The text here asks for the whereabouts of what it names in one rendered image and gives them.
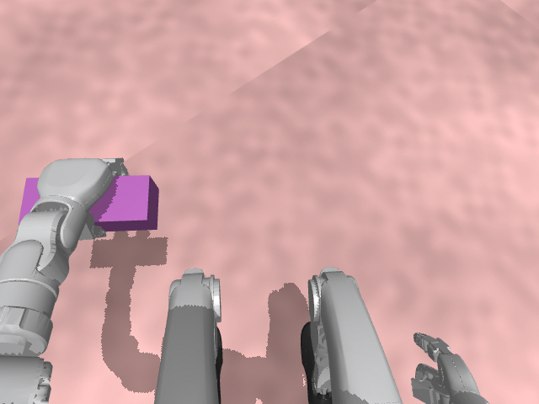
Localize left robot hand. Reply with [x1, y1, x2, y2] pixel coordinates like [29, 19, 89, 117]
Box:
[37, 158, 130, 240]

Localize carton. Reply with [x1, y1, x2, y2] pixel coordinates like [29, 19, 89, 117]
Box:
[19, 175, 159, 231]

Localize right robot hand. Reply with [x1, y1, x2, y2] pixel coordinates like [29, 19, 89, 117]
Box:
[411, 332, 480, 404]

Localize right robot foot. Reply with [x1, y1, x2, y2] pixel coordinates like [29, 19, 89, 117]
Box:
[301, 322, 333, 404]

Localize left robot arm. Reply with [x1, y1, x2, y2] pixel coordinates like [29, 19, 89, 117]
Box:
[0, 196, 88, 404]

